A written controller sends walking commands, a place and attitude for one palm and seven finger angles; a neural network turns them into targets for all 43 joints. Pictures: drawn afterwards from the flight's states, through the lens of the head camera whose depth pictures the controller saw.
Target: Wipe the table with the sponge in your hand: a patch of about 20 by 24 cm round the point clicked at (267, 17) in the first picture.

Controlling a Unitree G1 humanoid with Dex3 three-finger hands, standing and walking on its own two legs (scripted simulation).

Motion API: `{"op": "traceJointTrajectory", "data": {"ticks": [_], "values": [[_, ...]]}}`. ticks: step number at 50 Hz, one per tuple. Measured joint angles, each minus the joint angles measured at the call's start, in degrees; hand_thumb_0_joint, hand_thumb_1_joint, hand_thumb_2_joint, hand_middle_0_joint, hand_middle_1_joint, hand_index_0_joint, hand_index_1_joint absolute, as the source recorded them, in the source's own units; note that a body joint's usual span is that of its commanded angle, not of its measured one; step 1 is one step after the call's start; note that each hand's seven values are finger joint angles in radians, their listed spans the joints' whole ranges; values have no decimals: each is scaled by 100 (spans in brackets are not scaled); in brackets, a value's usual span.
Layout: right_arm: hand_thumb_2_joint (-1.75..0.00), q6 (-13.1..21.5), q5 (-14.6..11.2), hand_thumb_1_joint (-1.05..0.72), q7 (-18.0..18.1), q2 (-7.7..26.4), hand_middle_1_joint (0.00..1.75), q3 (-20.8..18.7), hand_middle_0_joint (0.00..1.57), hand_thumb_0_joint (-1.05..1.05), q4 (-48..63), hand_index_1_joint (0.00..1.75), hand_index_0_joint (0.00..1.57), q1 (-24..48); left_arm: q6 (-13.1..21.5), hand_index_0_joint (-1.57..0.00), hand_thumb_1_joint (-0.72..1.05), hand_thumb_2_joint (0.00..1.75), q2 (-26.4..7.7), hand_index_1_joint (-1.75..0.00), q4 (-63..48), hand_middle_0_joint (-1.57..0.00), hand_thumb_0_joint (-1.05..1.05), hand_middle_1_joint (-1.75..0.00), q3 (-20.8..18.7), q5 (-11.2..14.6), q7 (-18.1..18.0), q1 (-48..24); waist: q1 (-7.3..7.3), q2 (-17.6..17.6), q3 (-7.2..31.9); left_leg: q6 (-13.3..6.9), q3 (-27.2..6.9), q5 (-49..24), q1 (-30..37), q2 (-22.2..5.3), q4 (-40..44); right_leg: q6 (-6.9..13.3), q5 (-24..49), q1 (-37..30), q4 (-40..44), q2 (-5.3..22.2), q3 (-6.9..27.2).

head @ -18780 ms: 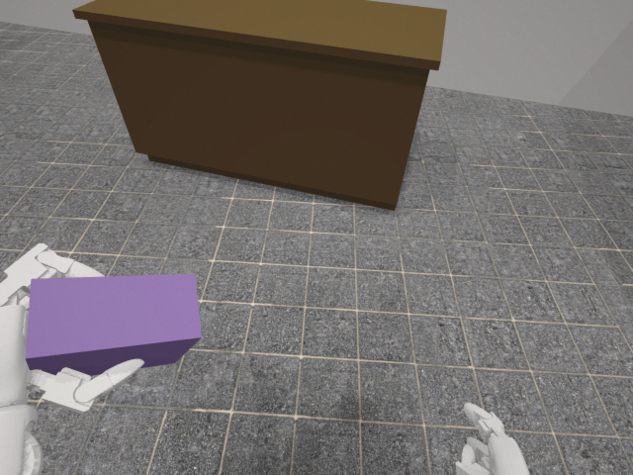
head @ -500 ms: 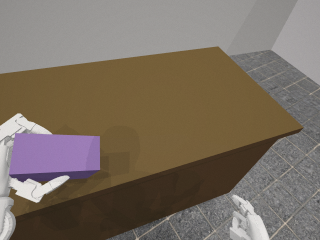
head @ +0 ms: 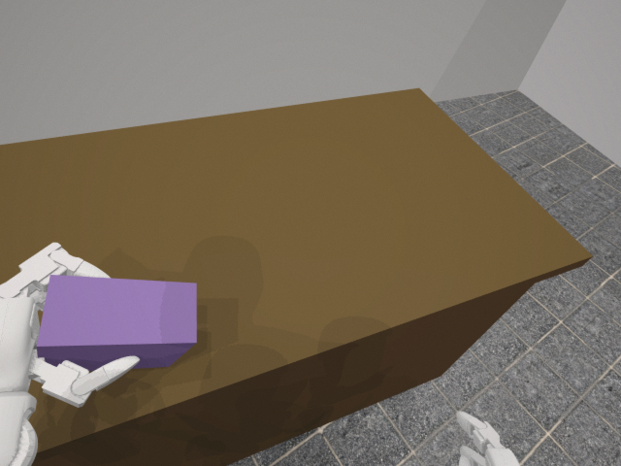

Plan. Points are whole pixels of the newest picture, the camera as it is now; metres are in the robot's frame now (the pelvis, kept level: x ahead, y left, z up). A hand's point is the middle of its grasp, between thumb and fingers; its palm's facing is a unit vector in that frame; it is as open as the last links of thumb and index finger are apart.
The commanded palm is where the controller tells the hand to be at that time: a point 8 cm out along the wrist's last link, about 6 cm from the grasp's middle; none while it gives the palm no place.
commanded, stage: come to a stop and stand still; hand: left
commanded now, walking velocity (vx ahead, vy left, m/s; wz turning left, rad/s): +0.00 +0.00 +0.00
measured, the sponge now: (141, 327) +0.23 +0.21 +0.09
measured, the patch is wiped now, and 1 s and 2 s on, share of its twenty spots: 0.00 0.00 0.00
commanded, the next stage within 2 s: none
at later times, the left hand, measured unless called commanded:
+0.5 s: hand (82, 334) +0.20 +0.23 +0.15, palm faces +0.41 -0.86 -0.32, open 10.3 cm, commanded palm +0.15 +0.26 +0.18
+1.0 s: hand (73, 328) +0.20 +0.23 +0.16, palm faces +0.35 -0.86 -0.37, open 10.3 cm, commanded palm +0.14 +0.27 +0.18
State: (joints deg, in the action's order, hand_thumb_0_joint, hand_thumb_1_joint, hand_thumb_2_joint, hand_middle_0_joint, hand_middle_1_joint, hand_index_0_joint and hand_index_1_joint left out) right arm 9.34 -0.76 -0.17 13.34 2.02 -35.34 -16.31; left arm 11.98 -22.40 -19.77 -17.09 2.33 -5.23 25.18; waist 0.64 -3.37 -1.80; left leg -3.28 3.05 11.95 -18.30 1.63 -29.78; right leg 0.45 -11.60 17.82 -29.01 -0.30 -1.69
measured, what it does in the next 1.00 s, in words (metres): stands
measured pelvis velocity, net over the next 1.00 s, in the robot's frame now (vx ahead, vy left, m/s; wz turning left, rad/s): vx -0.02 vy -0.01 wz -0.02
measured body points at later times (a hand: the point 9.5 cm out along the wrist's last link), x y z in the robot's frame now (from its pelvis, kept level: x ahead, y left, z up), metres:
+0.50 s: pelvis +0.00 -0.02 +0.00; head +0.00 -0.02 +0.45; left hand +0.17 +0.27 +0.17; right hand +0.21 -0.23 -0.05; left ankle +0.04 +0.08 -0.73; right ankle +0.04 -0.11 -0.73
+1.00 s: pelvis -0.02 -0.01 +0.00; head -0.03 +0.01 +0.45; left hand +0.17 +0.28 +0.18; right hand +0.12 -0.24 -0.08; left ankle +0.04 +0.08 -0.73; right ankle +0.04 -0.12 -0.73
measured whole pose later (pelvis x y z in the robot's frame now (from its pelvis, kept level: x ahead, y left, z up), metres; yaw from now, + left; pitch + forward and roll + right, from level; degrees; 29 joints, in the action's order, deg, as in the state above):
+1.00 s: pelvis -0.02 -0.01 +0.00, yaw -1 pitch -3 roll -1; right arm 6.3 -0.6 3.1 12.2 2.7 -34.2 -15.2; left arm 8.9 -20.4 -25.3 -18.8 1.7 -6.5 25.5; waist -0.6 -0.3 -1.4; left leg -2.3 3.0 10.1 -16.1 0.2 -27.8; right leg 0.4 -12.4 15.5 -26.6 -1.1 -2.9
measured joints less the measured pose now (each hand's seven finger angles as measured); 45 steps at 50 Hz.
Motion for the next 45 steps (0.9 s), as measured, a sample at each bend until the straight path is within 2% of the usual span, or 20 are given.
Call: {"op": "traceJointTrajectory", "data": {"ticks": [5,9,12,15,20,23,27,33,39,45], "values": [[-90,133,24,-91,-32,-17,30,-13,20,2,-52,30,21,109,-122,-72,-52,102,-283,-134,-498,-70,-1,-135,-285,40,-162,-294,22,-132,-239,11,-167,88,-55,108,-89,-8,-184,16,-150,110,-166],[-90,208,35,-91,-126,-100,30,-33,20,2,47,30,21,369,62,-72,-52,102,-492,-134,-1283,-70,-1,-135,-584,145,-214,-200,34,-114,-280,22,-159,94,-22,186,-53,-28,-303,56,-285,191,-154],[-90,133,13,-91,-135,-196,30,-44,20,2,159,30,21,563,219,-72,-52,102,-524,-134,-1481,-70,-1,-135,-672,227,-143,-65,37,15,-201,48,-157,65,52,179,46,-17,-275,-4,-205,183,-148],[-90,-27,-46,-91,-74,-281,30,-53,20,2,261,30,21,740,192,-72,-52,102,-402,-134,-1189,-70,-1,-135,-642,320,-68,6,50,177,-90,95,-148,-19,144,142,209,8,-190,-80,-56,141,-136],[-90,-225,-136,-91,63,-261,30,-17,20,2,401,30,21,876,-184,-72,-52,102,-12,-134,-470,-70,-1,-135,-443,416,-63,73,76,363,23,150,-146,-147,233,34,355,90,-1,-184,164,27,-136],[-90,-248,-140,-91,129,-162,30,12,20,2,442,30,21,807,-395,-72,-52,102,215,-134,-359,-70,-1,-135,-219,387,-85,118,109,357,41,182,-174,-185,254,-30,341,144,74,-245,231,-38,-167],[-90,-243,-121,-91,213,-24,30,19,20,2,395,30,21,647,-486,-72,-52,102,367,-134,-491,-70,-1,-134,53,303,-119,60,137,298,64,229,-249,-206,227,-122,257,207,185,-324,351,-133,-243],[-90,-272,-101,-91,302,63,30,2,20,2,304,30,21,471,-408,-72,-52,102,176,-133,-664,-70,-1,-134,-41,218,-204,-118,-8,252,112,268,-281,-74,105,-216,77,238,330,-321,465,-230,-271],[-90,-327,-91,-91,318,79,30,-15,20,2,252,30,20,285,-320,-73,-52,102,74,-133,-617,-70,-1,-134,-244,182,-206,-13,-179,326,164,236,-174,-55,70,-239,-7,165,324,-260,400,-220,-205],[-90,-343,-50,-91,321,12,30,20,20,2,161,29,20,119,-328,-73,-52,102,176,-133,-509,-70,-1,-134,-171,67,-144,130,-193,362,138,165,-73,-79,104,-228,-2,77,140,-237,315,-170,-161]]}}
